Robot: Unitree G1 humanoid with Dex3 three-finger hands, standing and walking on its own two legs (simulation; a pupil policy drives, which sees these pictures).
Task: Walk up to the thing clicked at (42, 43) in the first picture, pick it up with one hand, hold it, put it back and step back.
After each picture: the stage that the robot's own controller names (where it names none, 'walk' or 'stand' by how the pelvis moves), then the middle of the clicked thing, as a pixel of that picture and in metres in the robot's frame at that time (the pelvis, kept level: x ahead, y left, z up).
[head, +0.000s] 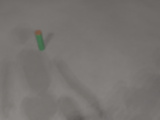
stand; (40, 40) +1.40 +0.42 -0.65
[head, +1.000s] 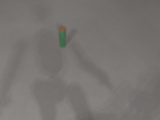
walk; (62, 37) +1.28 +0.21 -0.63
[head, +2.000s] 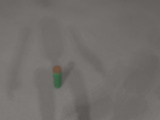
walk; (57, 77) +0.81 +0.15 -0.63
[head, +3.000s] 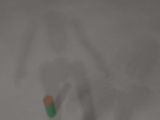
walk; (49, 107) +0.55 +0.20 -0.64
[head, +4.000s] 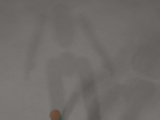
stand; out of the picture +0.43 +0.18 -0.64
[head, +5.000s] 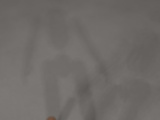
stand; out of the picture +0.41 +0.20 -0.66
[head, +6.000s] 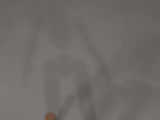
stand; out of the picture +0.44 +0.20 -0.66
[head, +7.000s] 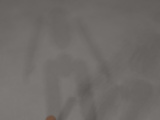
stand; out of the picture +0.42 +0.20 -0.66
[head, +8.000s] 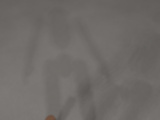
go down; out of the picture +0.42 +0.20 -0.66
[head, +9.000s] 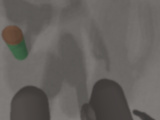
go down; (17, 45) +0.51 +0.20 -0.30
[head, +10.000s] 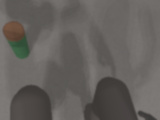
approach; (18, 43) +0.51 +0.20 -0.26
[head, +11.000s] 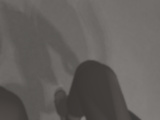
close in; out of the picture +0.50 +0.26 -0.17
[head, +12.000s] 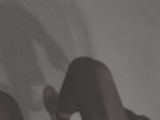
close; out of the picture +0.50 +0.27 -0.17
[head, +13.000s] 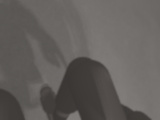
lift; out of the picture +0.45 +0.24 -0.17
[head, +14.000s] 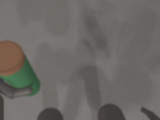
lift; (21, 75) +0.34 +0.17 +0.03
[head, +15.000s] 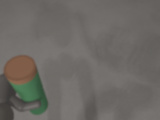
hold; (31, 90) +0.30 +0.16 +0.06
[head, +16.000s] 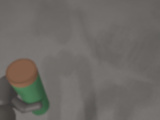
hold; (32, 92) +0.30 +0.16 +0.04
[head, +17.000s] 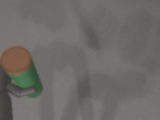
crouch; (26, 77) +0.36 +0.16 +0.00
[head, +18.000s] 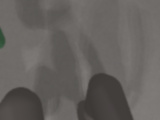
lower; out of the picture +0.50 +0.21 -0.04
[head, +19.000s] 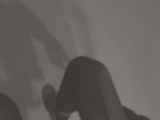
lower; out of the picture +0.47 +0.26 -0.17
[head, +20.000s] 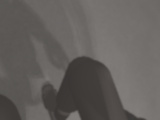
lower; out of the picture +0.48 +0.27 -0.18
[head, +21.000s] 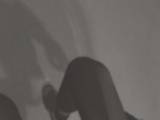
lower; out of the picture +0.48 +0.27 -0.17
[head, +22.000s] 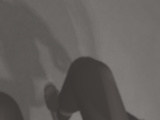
lower; out of the picture +0.47 +0.26 -0.17
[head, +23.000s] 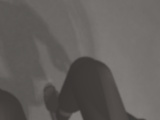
draw back; out of the picture +0.47 +0.24 -0.17
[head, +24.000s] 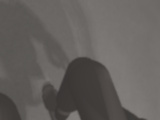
rise; out of the picture +0.47 +0.24 -0.18
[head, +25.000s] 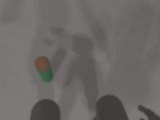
walk; (45, 71) +0.48 +0.16 -0.39
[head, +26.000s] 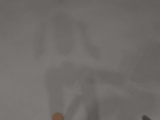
stand; out of the picture +0.42 +0.13 -0.59
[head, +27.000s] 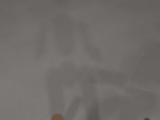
stand; out of the picture +0.42 +0.14 -0.60
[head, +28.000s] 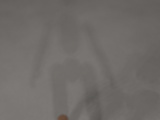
stand; out of the picture +0.43 +0.13 -0.64
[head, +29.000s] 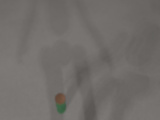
stand; (60, 104) +0.47 +0.10 -0.63
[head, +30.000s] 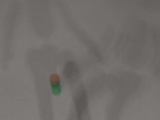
walk; (55, 85) +0.59 +0.16 -0.63
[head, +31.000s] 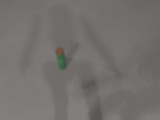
walk; (61, 59) +0.88 +0.19 -0.63
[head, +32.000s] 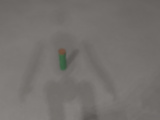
stand; (62, 59) +1.08 +0.16 -0.64
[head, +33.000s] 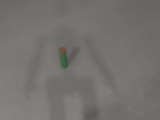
stand; (63, 58) +1.06 +0.16 -0.66
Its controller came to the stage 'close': yes
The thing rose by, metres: 0.68
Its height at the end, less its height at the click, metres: +0.00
